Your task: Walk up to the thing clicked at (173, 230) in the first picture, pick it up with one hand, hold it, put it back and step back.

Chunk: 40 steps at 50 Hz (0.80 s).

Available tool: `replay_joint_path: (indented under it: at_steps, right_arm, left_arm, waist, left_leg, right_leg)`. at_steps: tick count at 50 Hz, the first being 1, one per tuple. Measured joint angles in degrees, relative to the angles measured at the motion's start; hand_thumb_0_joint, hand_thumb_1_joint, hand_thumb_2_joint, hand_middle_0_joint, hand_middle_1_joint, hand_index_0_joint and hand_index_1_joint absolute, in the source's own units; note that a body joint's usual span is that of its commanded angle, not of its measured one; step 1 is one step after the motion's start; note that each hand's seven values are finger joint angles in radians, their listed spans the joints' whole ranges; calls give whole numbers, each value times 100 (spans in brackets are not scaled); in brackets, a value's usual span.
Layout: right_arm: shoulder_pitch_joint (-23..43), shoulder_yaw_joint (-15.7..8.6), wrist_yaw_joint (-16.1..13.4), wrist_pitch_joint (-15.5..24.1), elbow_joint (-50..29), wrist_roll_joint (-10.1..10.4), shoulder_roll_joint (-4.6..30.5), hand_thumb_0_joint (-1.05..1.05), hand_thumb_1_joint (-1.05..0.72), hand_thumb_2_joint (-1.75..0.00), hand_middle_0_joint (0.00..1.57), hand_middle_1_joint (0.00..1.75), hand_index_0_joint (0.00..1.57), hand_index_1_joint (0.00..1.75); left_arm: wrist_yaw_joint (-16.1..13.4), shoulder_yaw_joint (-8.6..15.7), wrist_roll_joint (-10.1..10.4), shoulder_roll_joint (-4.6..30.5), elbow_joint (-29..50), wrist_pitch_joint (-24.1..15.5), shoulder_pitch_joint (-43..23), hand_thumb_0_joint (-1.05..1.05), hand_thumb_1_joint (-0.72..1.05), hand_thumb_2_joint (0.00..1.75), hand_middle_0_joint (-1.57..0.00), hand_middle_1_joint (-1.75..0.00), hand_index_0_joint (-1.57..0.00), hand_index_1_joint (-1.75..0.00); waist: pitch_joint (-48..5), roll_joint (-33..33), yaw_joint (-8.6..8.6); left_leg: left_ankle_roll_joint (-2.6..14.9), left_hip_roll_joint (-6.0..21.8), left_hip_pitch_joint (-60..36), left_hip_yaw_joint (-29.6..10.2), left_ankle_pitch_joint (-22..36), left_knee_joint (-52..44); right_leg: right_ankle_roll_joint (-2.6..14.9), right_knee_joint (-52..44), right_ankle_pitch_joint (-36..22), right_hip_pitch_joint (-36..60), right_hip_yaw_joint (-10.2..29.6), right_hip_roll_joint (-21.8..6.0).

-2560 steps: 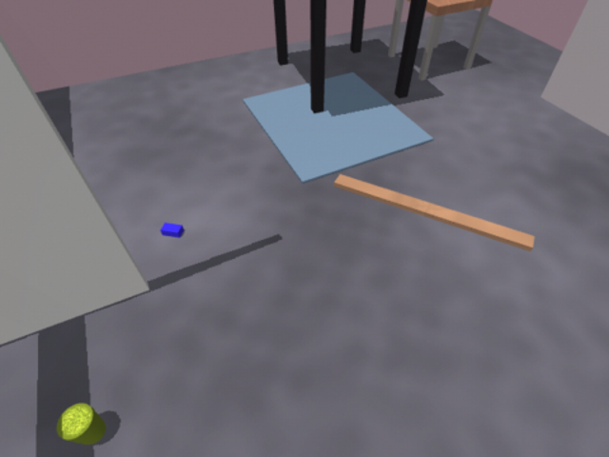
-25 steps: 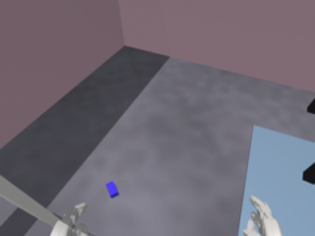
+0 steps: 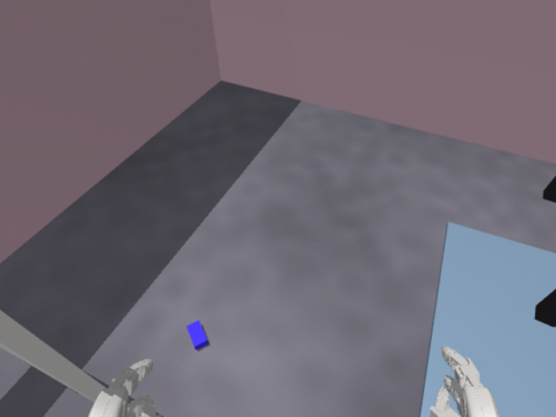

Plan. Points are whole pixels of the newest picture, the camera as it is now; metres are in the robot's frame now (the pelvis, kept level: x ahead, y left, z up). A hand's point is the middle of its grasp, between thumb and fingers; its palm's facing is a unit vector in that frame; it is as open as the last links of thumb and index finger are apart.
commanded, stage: home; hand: left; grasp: from above
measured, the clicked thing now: (197, 335) +0.54 +0.30 -0.70
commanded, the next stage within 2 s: stand in 0.56 s
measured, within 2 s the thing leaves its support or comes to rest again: neither
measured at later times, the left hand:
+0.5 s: hand out of the picture +0.16 +0.18 -0.05, palm faces +0.05 -0.98 -0.20, open 7.4 cm
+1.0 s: hand out of the picture +0.08 +0.24 -0.11, palm faces +0.01 -0.94 -0.34, open 7.4 cm
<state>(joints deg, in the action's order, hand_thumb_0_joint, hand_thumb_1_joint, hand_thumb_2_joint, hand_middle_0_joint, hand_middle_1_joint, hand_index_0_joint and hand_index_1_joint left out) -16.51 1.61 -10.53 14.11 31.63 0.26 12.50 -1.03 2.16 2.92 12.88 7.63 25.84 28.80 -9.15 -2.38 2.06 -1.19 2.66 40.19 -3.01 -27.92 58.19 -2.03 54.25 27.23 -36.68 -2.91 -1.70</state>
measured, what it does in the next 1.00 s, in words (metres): stands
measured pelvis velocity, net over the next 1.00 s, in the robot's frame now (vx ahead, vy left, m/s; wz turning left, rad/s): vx -0.01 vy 0.00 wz -0.02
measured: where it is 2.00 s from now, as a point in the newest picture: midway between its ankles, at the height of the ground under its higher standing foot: outside the picture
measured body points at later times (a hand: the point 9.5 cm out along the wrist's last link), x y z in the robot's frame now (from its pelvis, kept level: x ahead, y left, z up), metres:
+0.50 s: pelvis +0.00 +0.00 +0.00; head +0.01 +0.01 +0.45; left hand +0.15 +0.23 -0.03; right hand +0.15 -0.25 -0.06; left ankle +0.01 +0.13 -0.68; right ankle +0.00 -0.14 -0.68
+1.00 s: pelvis -0.01 +0.00 +0.04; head +0.01 +0.01 +0.49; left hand +0.08 +0.29 -0.09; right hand +0.08 -0.29 -0.08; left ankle +0.01 +0.13 -0.68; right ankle +0.00 -0.14 -0.68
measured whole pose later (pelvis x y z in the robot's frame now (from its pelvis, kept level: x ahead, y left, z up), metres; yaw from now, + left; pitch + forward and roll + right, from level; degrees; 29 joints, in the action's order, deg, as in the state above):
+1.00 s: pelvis -0.01 +0.00 +0.04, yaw -1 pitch -1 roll +0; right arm -11.2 -3.2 -0.7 1.3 52.4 -3.0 17.3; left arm -1.8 2.8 -2.6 17.2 -46.3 2.5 13.6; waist 2.5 0.7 -1.2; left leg -0.2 0.8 20.1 0.4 -20.5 41.4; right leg -2.6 41.0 20.9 -19.1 -0.2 -3.5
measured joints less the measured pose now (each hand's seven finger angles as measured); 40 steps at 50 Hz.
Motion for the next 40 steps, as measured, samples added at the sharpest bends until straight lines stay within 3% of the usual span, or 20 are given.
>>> replay_joint_path:
  at_steps: [33,35,37,40]
  right_arm:
    - [-30,8,6,-8,-46,17,6,1,-90,-90,21,30,20,30]
    - [182,-80,175,-193,282,-309,44,1,-90,-90,21,30,20,30]
    - [430,-73,470,-607,715,-510,180,1,-90,-90,21,30,20,30]
    - [615,-160,800,-956,1192,-463,321,1,-90,-90,21,30,21,30]
  left_arm:
    - [1,2,34,22,7,20,14,1,90,90,-20,-30,-20,-30]
    - [-52,-134,-230,115,-803,-700,-432,1,90,90,-20,-30,-20,-30]
    - [-73,-186,-433,214,-1890,-1337,-960,1,90,90,-20,-30,-20,-30]
    - [-53,-142,-564,336,-3088,-1800,-1414,1,90,90,-20,-30,-20,-30]
  waist:
    - [-1,-19,13]
    - [387,78,-117]
    - [658,191,-254]
    - [915,313,-340]
  left_leg:
    - [-19,8,37,-12,35,11]
    - [0,-26,-318,59,91,-118]
    - [18,-76,-643,147,202,-345]
    - [41,-163,-1040,241,360,-689]
  right_leg:
    - [22,38,-19,-49,-3,13]
    - [41,-4,-38,247,60,-23]
    - [58,-113,-98,497,137,-76]
    - [31,-296,-183,804,217,-165]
